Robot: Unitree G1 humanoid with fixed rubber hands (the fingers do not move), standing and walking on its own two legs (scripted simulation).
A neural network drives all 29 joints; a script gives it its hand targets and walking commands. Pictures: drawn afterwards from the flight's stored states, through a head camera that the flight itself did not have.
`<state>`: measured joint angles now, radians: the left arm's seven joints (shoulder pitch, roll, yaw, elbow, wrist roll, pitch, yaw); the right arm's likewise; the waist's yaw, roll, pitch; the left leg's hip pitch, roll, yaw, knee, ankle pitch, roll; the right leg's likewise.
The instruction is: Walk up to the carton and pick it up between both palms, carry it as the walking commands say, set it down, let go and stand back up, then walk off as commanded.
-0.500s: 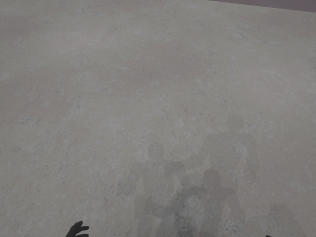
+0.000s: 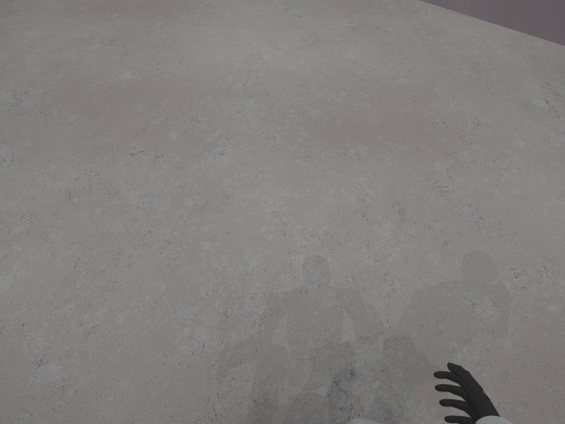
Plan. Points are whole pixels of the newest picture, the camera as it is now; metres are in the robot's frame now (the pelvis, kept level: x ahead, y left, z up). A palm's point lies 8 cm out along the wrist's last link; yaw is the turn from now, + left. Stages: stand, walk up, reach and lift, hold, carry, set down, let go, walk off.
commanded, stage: walk up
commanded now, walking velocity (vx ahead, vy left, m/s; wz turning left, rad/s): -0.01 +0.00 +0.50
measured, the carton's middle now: out of the picture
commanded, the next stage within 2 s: none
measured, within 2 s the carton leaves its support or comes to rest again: neither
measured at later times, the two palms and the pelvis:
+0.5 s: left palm out of the picture +0.01 +0.24 -0.08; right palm out of the picture +0.13 -0.28 -0.12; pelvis -0.02 -0.05 +0.01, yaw +15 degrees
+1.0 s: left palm out of the picture -0.12 +0.24 -0.12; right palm out of the picture +0.14 -0.23 -0.09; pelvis -0.06 -0.03 +0.01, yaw +30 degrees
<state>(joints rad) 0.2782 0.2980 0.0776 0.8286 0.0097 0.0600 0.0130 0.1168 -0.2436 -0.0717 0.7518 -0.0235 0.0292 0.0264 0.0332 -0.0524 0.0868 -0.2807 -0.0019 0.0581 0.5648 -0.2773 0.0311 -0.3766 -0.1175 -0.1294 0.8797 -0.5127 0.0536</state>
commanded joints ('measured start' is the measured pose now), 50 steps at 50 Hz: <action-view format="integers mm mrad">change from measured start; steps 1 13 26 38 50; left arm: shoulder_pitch -17 -46 -26 -38 -81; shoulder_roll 65 21 81 11 24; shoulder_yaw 15 -9 -4 -3 8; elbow -95 -102 -103 -144 -90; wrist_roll -5 -8 26 11 -2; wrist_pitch -10 -25 -68 -19 -7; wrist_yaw -5 5 19 17 11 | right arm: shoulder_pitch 34 84 66 218 105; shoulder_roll -170 -200 -69 -297 -177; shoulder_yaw -38 -47 -6 -56 -28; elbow -27 2 -8 29 79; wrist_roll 6 2 3 -5 1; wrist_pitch -7 -12 34 -13 -16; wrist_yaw -27 -25 16 0 -34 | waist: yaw -28 -46 -12 -142 -64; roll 204 239 -137 366 238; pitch -78 -127 -53 -119 -116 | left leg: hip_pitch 125 30 -231 293 142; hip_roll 270 211 25 466 207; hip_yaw -287 -371 -6 -490 -316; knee -259 -245 454 -270 -256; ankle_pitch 349 246 -124 578 309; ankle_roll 149 145 -107 157 124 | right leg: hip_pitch -166 25 204 -256 -117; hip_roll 4 97 -179 14 76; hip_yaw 122 90 34 -16 109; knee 161 -152 -515 30 8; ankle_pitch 51 98 650 -152 101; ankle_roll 21 3 -164 19 18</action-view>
